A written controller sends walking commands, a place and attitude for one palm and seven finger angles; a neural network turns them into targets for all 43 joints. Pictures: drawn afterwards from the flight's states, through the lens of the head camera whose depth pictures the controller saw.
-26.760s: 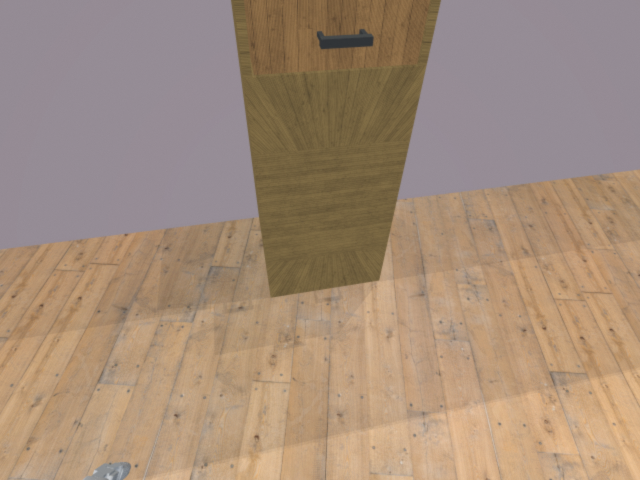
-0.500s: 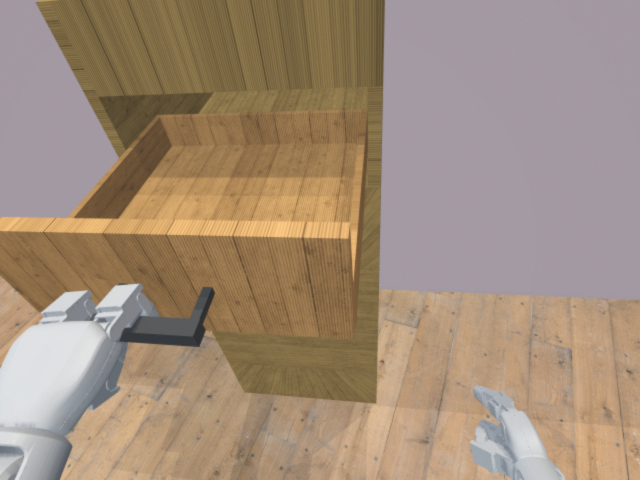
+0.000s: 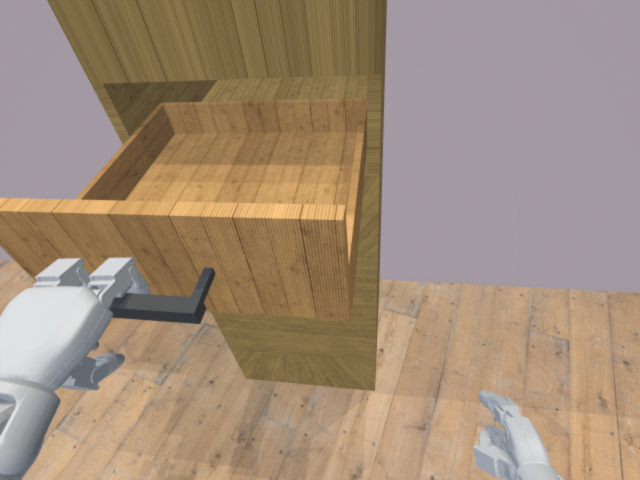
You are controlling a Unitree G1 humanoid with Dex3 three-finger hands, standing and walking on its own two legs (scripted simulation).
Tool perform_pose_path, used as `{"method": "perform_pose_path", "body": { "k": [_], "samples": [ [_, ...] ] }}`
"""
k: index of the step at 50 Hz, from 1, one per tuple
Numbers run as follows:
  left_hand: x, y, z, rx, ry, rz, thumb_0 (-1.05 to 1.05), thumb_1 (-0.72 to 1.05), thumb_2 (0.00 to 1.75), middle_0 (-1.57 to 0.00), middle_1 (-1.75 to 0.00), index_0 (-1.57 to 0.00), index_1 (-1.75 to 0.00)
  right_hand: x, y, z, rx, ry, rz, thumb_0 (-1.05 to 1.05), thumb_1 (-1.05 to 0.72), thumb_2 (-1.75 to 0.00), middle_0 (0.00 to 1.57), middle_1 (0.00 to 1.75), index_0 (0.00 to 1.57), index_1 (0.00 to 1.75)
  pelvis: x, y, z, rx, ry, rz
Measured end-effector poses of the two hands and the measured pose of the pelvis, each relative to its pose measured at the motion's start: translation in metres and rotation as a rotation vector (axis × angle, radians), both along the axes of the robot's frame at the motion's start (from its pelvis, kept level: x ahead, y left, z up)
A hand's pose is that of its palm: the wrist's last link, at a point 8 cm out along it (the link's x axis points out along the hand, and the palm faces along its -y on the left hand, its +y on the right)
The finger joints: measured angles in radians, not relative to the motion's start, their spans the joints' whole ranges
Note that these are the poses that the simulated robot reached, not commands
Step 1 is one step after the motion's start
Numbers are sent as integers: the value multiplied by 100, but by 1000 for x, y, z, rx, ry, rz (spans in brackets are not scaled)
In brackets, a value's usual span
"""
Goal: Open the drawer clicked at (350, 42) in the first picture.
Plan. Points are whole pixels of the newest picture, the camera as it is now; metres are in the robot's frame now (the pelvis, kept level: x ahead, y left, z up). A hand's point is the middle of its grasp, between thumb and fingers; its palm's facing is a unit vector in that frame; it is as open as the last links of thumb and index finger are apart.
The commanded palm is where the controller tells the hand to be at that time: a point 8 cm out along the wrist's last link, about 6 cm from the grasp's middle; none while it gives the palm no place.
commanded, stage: open the thumb to release the handle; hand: left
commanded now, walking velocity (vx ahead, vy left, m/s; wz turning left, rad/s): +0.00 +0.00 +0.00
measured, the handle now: (157, 291) +0.24 +0.21 +0.17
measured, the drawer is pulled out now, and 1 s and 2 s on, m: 0.28 0.28 0.28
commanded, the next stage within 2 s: lift the hand off the handle in 0.14 s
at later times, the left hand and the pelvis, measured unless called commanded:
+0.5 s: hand (116, 338) +0.20 +0.25 +0.14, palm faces +0.14 -0.04 -0.99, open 13.7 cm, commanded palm +0.16 +0.25 +0.20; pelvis -0.01 +0.00 +0.00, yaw +0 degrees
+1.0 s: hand (87, 310) +0.20 +0.26 +0.19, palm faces +0.13 -0.01 -0.99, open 13.3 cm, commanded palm +0.17 +0.26 +0.27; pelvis -0.02 +0.00 +0.00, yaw +1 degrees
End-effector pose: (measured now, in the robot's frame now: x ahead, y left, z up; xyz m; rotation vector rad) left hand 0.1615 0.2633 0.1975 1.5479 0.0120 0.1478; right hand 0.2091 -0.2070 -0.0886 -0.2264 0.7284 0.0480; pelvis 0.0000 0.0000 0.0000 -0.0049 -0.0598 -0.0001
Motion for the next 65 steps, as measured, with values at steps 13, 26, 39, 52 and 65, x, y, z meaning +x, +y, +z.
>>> {"method": "perform_pose_path", "body": {
  "k": [13, 26, 39, 52, 65],
  "samples": [
    [-5, 0, -3, -17, -21, -8, 0, -41, 34, -32, -121, -33, -121, -10, -4, -3, -9, 7, -15, 2, -90, -90, 20, 30, 20, 30, -6, 1, 0, 2, -1, 5],
    [10, -16, -5, -21, -54, -39, 0, -49, 30, -33, -121, -35, -123, 0, 21, 2, 43, -11, 34, 2, -90, -90, 20, 30, 20, 30, -9, 4, 1, 7, -10, 6],
    [11, -9, 19, 4, -56, -32, 0, -49, 30, -36, -123, -39, -124, 3, 23, 6, 51, -30, 57, 1, -90, -90, 20, 30, 21, 30, -14, 1, 2, 6, -27, 14],
    [14, -6, 41, 15, -44, -40, 0, -50, 30, -39, -124, -42, -125, -3, 14, 4, 37, -34, 56, 2, -90, -90, 20, 30, 20, 30, -22, -2, 2, 9, -32, 25],
    [15, -11, 100, 41, -220, -50, 0, -50, 30, -37, -123, -37, -123, -3, 24, 7, 80, -67, 76, 2, -90, -90, 20, 30, 20, 30, -30, 0, 0, 14, -33, 24]
  ]
}}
